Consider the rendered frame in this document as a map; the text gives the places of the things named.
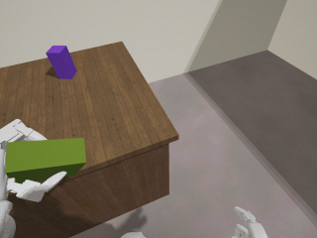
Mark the left robot forearm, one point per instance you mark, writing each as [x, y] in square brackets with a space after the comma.
[7, 223]

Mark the robot right hand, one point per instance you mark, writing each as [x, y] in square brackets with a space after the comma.
[255, 230]

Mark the table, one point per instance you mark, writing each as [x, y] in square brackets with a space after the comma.
[126, 135]

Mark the robot left hand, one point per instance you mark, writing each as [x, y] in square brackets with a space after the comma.
[16, 131]

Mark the sponge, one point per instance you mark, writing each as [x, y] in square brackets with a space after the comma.
[41, 159]

